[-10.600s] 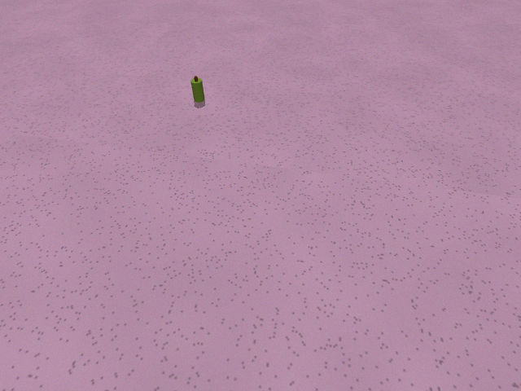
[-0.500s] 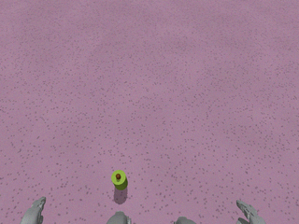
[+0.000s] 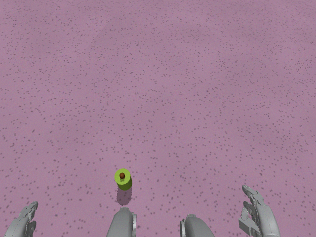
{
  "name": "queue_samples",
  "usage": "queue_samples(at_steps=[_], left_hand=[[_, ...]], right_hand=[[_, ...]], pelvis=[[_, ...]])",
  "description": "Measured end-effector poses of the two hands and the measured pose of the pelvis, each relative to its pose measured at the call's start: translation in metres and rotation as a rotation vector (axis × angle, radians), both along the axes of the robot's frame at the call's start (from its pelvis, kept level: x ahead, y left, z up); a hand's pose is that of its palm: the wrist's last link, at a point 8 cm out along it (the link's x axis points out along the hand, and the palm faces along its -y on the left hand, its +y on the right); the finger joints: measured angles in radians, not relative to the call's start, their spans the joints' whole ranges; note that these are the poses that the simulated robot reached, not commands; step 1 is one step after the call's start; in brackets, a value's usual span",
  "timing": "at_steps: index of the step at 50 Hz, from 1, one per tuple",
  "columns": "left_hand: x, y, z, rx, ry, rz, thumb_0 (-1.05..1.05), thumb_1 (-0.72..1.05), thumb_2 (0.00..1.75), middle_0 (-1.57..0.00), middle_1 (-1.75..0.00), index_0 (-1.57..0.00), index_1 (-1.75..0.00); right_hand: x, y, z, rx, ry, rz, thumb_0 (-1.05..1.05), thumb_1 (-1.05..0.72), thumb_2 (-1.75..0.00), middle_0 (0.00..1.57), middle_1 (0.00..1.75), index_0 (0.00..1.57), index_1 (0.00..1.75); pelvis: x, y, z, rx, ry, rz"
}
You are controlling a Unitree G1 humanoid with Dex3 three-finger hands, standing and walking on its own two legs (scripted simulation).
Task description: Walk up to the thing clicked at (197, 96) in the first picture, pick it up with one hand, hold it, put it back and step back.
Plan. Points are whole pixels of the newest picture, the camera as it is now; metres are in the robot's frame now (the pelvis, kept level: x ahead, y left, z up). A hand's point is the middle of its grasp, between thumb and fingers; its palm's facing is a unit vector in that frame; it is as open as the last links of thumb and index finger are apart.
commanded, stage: go down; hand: left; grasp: from the side
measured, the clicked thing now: (123, 179) +0.40 +0.16 -0.58
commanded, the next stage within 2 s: approach in 1.92 s
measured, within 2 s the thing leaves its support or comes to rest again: neither
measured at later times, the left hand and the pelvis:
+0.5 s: hand (54, 196) +0.25 +0.32 -0.19, palm faces +0.11 -0.97 -0.21, open 17.3 cm; pelvis -0.04 +0.00 -0.11, yaw -2 degrees
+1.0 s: hand (57, 183) +0.30 +0.34 -0.24, palm faces +0.11 -0.98 -0.14, open 17.0 cm; pelvis -0.06 -0.01 -0.20, yaw -4 degrees
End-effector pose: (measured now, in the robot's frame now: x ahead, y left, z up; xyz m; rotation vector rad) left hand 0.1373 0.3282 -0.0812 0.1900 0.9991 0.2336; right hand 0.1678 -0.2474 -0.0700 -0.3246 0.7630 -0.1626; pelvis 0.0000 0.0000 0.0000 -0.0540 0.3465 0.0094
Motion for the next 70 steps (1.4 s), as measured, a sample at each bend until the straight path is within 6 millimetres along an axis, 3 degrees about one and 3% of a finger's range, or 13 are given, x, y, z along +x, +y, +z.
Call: queue_samples(at_steps=[11,16,24,35,41,49,70], left_hand=[[0.004,0.012,-0.025,0.009,-0.103,-0.001,-0.01,-0.56,0.03,-0.07,-0.05,-0.08,-0.06],[0.034,0.028,-0.052,0.001,-0.243,-0.017,-0.01,-0.57,0.05,-0.07,-0.08,-0.07,-0.08],[0.088,0.037,-0.081,-0.013,-0.410,-0.096,-0.01,-0.55,0.09,-0.05,-0.10,-0.06,-0.11],[0.099,0.057,-0.109,-0.023,-0.507,-0.065,-0.01,-0.49,0.12,-0.04,-0.09,-0.04,-0.10],[0.116,0.059,-0.128,-0.032,-0.586,-0.115,-0.01,-0.46,0.11,-0.04,-0.09,-0.04,-0.09],[0.139,0.066,-0.141,-0.045,-0.657,-0.128,-0.01,-0.44,0.11,-0.04,-0.08,-0.04,-0.08],[0.154,0.073,-0.164,-0.061,-0.742,-0.154,-0.01,-0.47,0.10,-0.03,-0.07,-0.03,-0.08]], right_hand=[[-0.014,0.003,-0.034,-0.003,0.017,0.023,0.01,-0.92,-0.90,0.21,0.30,0.20,0.30],[-0.018,-0.004,-0.066,-0.033,0.022,0.048,0.01,-0.92,-0.91,0.21,0.30,0.20,0.30],[-0.039,-0.017,-0.120,-0.057,0.108,0.030,0.01,-0.90,-0.90,0.21,0.30,0.20,0.30],[-0.071,-0.029,-0.179,-0.054,0.241,0.032,0.01,-0.89,-0.90,0.21,0.30,0.20,0.30],[-0.082,-0.036,-0.209,-0.079,0.279,0.040,0.01,-0.89,-0.90,0.21,0.30,0.20,0.30],[-0.092,-0.039,-0.232,-0.092,0.308,0.035,0.01,-0.90,-0.90,0.21,0.30,0.20,0.30],[-0.096,-0.037,-0.271,-0.102,0.309,0.062,0.01,-0.91,-0.91,0.21,0.30,0.20,0.30]], pelvis=[[-0.018,0.002,-0.031,-0.002,0.050,-0.004],[-0.030,0.000,-0.063,-0.004,0.100,-0.007],[-0.042,-0.001,-0.109,-0.013,0.159,-0.027],[-0.052,-0.007,-0.150,-0.011,0.208,-0.042],[-0.061,-0.009,-0.178,-0.015,0.219,-0.048],[-0.064,-0.009,-0.203,-0.023,0.230,-0.060],[-0.073,-0.007,-0.244,-0.032,0.221,-0.070]])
